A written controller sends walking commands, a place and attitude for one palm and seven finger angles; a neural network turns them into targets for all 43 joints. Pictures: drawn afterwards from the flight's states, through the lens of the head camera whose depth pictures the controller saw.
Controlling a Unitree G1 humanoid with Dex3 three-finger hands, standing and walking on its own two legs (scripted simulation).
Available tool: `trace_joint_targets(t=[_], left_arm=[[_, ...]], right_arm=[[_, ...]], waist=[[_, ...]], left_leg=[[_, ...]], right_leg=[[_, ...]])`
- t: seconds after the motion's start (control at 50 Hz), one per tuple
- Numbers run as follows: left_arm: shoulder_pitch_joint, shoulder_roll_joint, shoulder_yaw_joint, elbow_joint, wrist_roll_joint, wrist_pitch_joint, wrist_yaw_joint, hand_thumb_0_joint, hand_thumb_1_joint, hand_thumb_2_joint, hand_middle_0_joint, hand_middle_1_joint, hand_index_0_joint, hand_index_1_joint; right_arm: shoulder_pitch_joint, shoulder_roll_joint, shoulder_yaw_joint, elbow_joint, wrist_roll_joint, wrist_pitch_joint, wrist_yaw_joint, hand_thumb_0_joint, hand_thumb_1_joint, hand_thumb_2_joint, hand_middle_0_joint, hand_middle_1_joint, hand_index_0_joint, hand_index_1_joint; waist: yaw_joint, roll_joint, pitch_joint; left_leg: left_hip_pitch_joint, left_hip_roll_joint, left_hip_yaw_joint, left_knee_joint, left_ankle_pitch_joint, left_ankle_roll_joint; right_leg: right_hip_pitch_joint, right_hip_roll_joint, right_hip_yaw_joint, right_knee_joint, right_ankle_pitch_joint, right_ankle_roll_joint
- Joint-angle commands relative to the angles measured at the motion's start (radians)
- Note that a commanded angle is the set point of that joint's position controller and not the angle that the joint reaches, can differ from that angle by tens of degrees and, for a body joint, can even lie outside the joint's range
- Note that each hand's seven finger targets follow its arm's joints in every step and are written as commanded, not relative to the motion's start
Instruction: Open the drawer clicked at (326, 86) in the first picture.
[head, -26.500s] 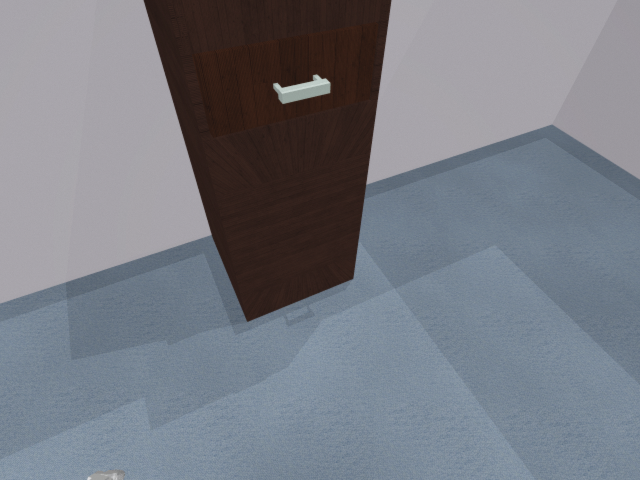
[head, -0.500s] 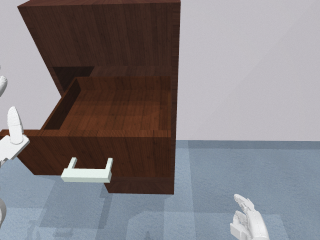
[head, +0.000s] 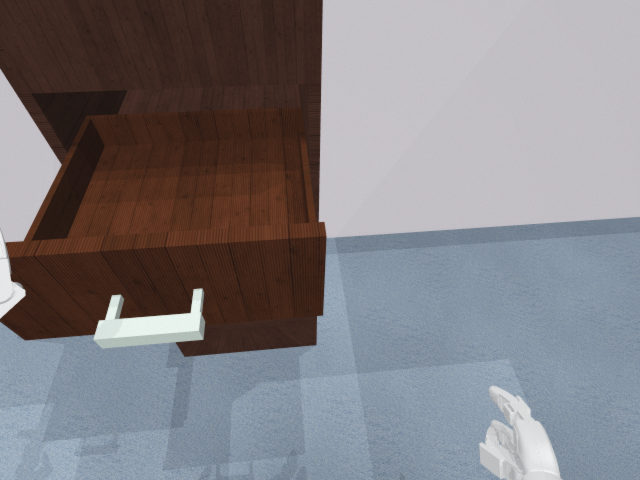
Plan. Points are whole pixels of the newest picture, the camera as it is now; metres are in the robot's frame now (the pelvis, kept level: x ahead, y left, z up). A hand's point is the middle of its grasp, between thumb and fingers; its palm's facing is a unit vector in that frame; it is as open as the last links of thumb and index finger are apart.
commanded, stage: step back with the hand held close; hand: left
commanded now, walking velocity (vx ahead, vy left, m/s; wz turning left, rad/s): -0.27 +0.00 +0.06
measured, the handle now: (154, 314) +0.28 +0.21 +0.08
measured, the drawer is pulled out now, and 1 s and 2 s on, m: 0.30 0.30 0.30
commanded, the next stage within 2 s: stop stepping back and stand still in 0.60 s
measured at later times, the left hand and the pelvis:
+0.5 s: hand out of the picture +0.08 +0.27 +0.27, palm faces +0.59 -0.71 -0.39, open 7.4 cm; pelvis -0.11 +0.02 -0.02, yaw +3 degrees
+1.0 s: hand out of the picture -0.03 +0.27 +0.27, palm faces +0.48 -0.78 -0.40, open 7.4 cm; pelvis -0.24 +0.03 +0.01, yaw -2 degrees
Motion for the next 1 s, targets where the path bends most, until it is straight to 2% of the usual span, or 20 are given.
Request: trace_joint_targets(t=[0.0,0.14,0.22,0.28,0.32,0.38,0.4,0.44,0.56,0.6,0.62,0.64,0.68,0.72,0.76,0.78,0.8,0.84,0.88,0.98], left_arm=[[-0.017,0.179,0.184,-0.197,-0.003,-0.075,0.052,0.000,0.900,0.900,-0.200,-0.300,-0.200,-0.300],[-0.130,0.137,0.163,-0.108,0.020,-0.099,0.065,0.000,0.900,0.900,-0.200,-0.300,-0.200,-0.300],[-0.181,0.126,0.106,-0.110,0.029,-0.106,0.078,0.000,0.900,0.900,-0.200,-0.300,-0.200,-0.300],[-0.216,0.162,0.117,-0.130,0.036,-0.095,0.095,0.000,0.900,0.900,-0.200,-0.300,-0.200,-0.300],[-0.232,0.146,0.106,-0.134,0.034,-0.092,0.096,0.000,0.900,0.900,-0.200,-0.300,-0.200,-0.300],[-0.255,0.167,0.162,-0.182,0.039,-0.117,0.104,0.000,0.900,0.900,-0.200,-0.300,-0.200,-0.300],[-0.303,0.182,0.182,-0.219,0.037,-0.124,0.102,0.000,0.900,0.900,-0.200,-0.300,-0.200,-0.300],[-0.256,0.171,0.184,-0.148,0.022,-0.122,0.093,0.000,0.900,0.900,-0.200,-0.300,-0.200,-0.300],[-0.247,0.118,0.098,-0.147,-0.021,-0.080,0.073,0.000,0.900,0.900,-0.200,-0.300,-0.200,-0.300],[-0.279,0.146,0.105,-0.159,-0.020,-0.097,0.058,0.000,0.900,0.900,-0.200,-0.300,-0.200,-0.300],[-0.288,0.201,0.130,-0.173,-0.011,-0.113,0.062,0.000,0.900,0.900,-0.200,-0.300,-0.200,-0.300],[-0.318,0.257,0.166,-0.179,-0.002,-0.136,0.074,0.000,0.900,0.900,-0.200,-0.300,-0.200,-0.300],[-0.311,0.223,0.142,-0.151,0.017,-0.112,0.055,0.000,0.900,0.900,-0.200,-0.300,-0.200,-0.300],[-0.201,0.159,0.135,-0.088,0.024,-0.078,0.050,0.000,0.900,0.900,-0.200,-0.300,-0.200,-0.300],[-0.231,0.144,0.118,-0.126,0.011,-0.064,0.046,0.000,0.900,0.900,-0.200,-0.300,-0.200,-0.300],[-0.233,0.166,0.132,-0.171,0.004,-0.070,0.048,0.000,0.900,0.900,-0.200,-0.300,-0.200,-0.300],[-0.264,0.142,0.107,-0.186,-0.004,-0.076,0.047,0.000,0.900,0.900,-0.200,-0.300,-0.200,-0.300],[-0.277,0.185,0.152,-0.139,0.001,-0.067,0.052,0.000,0.900,0.900,-0.200,-0.300,-0.200,-0.300],[-0.247,0.192,0.149,-0.259,0.009,-0.081,0.055,0.000,0.900,0.900,-0.200,-0.300,-0.200,-0.300],[-0.095,0.157,0.118,-0.265,0.013,-0.044,0.064,0.000,0.900,0.900,-0.200,-0.300,-0.200,-0.300]], right_arm=[[-0.072,-0.105,-0.040,-0.161,-0.006,-0.071,-0.010,0.000,-0.900,-0.900,0.200,0.300,0.200,0.300],[-0.044,-0.112,-0.040,-0.143,-0.006,-0.123,-0.011,0.000,-0.900,-0.900,0.200,0.300,0.200,0.300],[-0.010,-0.098,-0.038,-0.108,-0.011,-0.128,-0.012,0.000,-0.900,-0.900,0.200,0.300,0.200,0.300],[-0.013,-0.086,-0.028,-0.074,-0.019,-0.122,-0.018,0.000,-0.900,-0.900,0.200,0.300,0.200,0.300],[-0.019,-0.088,-0.022,-0.083,-0.017,-0.119,-0.027,0.000,-0.900,-0.900,0.200,0.300,0.200,0.300],[-0.064,-0.116,-0.027,-0.120,-0.022,-0.136,-0.039,0.000,-0.900,-0.900,0.200,0.300,0.200,0.300],[-0.043,-0.085,-0.035,-0.111,-0.033,-0.149,-0.032,0.000,-0.900,-0.900,0.200,0.300,0.200,0.300],[-0.046,-0.082,-0.052,-0.076,-0.030,-0.168,-0.008,0.000,-0.900,-0.900,0.200,0.300,0.200,0.300],[-0.075,-0.068,-0.019,-0.041,-0.030,-0.169,0.023,0.000,-0.900,-0.900,0.200,0.300,0.200,0.300],[-0.069,-0.059,-0.021,-0.035,-0.025,-0.156,0.029,0.000,-0.900,-0.900,0.200,0.300,0.200,0.300],[-0.062,-0.053,-0.017,-0.023,-0.021,-0.147,0.028,0.000,-0.900,-0.900,0.200,0.300,0.200,0.300],[-0.087,-0.058,-0.004,-0.015,-0.038,-0.145,0.022,0.000,-0.900,-0.900,0.200,0.300,0.200,0.300],[-0.092,-0.061,-0.012,-0.044,-0.018,-0.154,0.023,0.000,-0.900,-0.900,0.200,0.300,0.200,0.300],[-0.074,-0.034,0.012,-0.057,-0.012,-0.130,-0.004,0.000,-0.900,-0.900,0.200,0.300,0.200,0.300],[-0.041,-0.068,0.008,-0.050,-0.014,-0.129,-0.017,0.000,-0.900,-0.900,0.200,0.300,0.200,0.300],[-0.053,-0.113,-0.018,-0.066,-0.015,-0.143,-0.016,0.000,-0.900,-0.900,0.200,0.300,0.200,0.300],[-0.029,-0.096,-0.016,-0.072,-0.017,-0.153,-0.003,0.000,-0.900,-0.900,0.200,0.300,0.200,0.300],[-0.038,-0.072,-0.018,-0.072,-0.022,-0.169,0.003,0.000,-0.900,-0.900,0.200,0.300,0.200,0.300],[-0.058,-0.064,-0.017,-0.083,-0.030,-0.169,0.015,0.000,-0.900,-0.900,0.200,0.300,0.200,0.300],[-0.072,-0.071,-0.010,-0.100,-0.034,-0.136,0.020,0.000,-0.900,-0.900,0.200,0.300,0.200,0.300]], waist=[[0.028,0.108,-0.223],[0.012,0.099,-0.086],[-0.003,-0.083,-0.062],[-0.011,-0.156,-0.094],[-0.014,-0.071,-0.066],[0.004,0.353,-0.093],[0.001,0.312,-0.153],[0.013,0.194,-0.184],[0.016,0.256,-0.146],[0.013,0.118,-0.134],[0.013,-0.105,-0.127],[0.036,-0.148,-0.094],[0.022,-0.284,-0.155],[0.006,-0.191,-0.095],[-0.027,0.047,-0.133],[-0.003,0.214,-0.163],[-0.001,0.246,-0.194],[-0.014,0.216,-0.165],[0.001,0.215,-0.207],[0.014,0.222,-0.142]], left_leg=[[0.089,0.105,-0.111,-0.088,0.235,0.017],[-0.202,0.111,-0.140,-0.167,-0.353,0.036],[0.062,-0.019,-0.058,0.145,-0.246,-0.020],[0.166,-0.041,-0.055,0.258,-0.163,-0.025],[0.111,0.002,-0.115,0.083,-0.205,-0.012],[-0.297,0.259,-0.462,-0.395,-0.636,0.088],[-0.296,0.288,-0.483,-0.412,-0.549,0.114],[-0.165,0.250,-0.368,-0.332,-0.399,0.105],[-0.125,0.167,-0.209,-0.360,-0.303,0.010],[-0.029,0.083,-0.115,-0.105,-0.198,-0.049],[0.083,-0.015,-0.057,0.248,-0.121,-0.086],[-0.012,-0.072,-0.050,0.498,-0.251,-0.105],[-0.166,-0.070,-0.114,0.624,-0.277,-0.077],[-0.088,-0.016,-0.069,0.321,-0.205,-0.045],[0.163,-0.039,-0.046,-0.053,0.154,-0.034],[0.242,0.130,-0.217,-0.108,0.357,0.006],[0.218,0.225,-0.352,-0.190,0.333,0.055],[0.132,0.265,-0.495,-0.352,-0.194,0.052],[0.114,0.231,-0.433,-0.393,-0.389,-0.013],[-0.043,0.151,-0.187,-0.432,-0.450,-0.014]], right_leg=[[0.051,-0.026,-0.012,0.044,0.207,-0.016],[0.048,-0.020,0.026,0.064,-0.115,-0.033],[-0.305,-0.150,0.167,-0.225,-0.378,-0.094],[-0.374,-0.213,0.135,-0.216,-0.240,-0.118],[-0.335,-0.141,0.066,-0.118,-0.244,-0.074],[0.002,0.072,-0.055,0.441,-0.255,-0.013],[0.031,0.084,-0.017,0.636,-0.284,-0.021],[-0.026,0.086,-0.006,0.700,-0.293,-0.032],[0.115,0.096,-0.107,0.195,-0.346,-0.071],[0.026,-0.047,0.048,-0.170,-0.268,-0.125],[-0.184,-0.274,0.330,-0.349,-0.242,-0.190],[-0.212,-0.390,0.323,-0.328,0.092,-0.245],[-0.030,-0.309,0.186,-0.117,0.602,-0.203],[0.043,-0.234,0.050,-0.013,0.679,-0.151],[-0.018,-0.117,-0.019,0.100,0.435,-0.065],[-0.076,-0.031,-0.071,0.211,0.095,-0.016],[-0.082,0.024,-0.028,0.286,-0.285,-0.018],[-0.121,0.045,0.015,0.425,-0.314,-0.011],[-0.067,0.039,0.025,0.437,-0.250,-0.028],[0.117,0.092,-0.160,0.244,-0.241,-0.048]])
